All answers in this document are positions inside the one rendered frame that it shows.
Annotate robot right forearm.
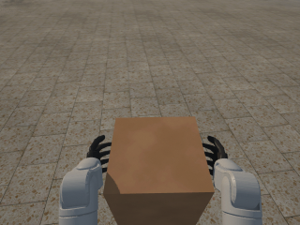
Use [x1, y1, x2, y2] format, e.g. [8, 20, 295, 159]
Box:
[213, 158, 263, 225]

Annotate robot left hand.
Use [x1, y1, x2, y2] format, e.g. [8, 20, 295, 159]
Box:
[86, 135, 112, 173]

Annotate carton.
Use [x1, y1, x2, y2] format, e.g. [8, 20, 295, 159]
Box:
[103, 116, 215, 225]

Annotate robot right hand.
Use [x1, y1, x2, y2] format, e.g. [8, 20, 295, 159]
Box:
[202, 136, 228, 175]

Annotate robot left forearm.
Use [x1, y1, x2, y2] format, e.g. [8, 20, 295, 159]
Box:
[58, 157, 103, 225]

